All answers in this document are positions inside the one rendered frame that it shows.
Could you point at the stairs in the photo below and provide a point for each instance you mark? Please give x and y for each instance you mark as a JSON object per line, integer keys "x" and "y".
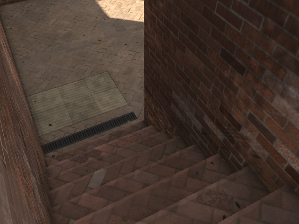
{"x": 138, "y": 175}

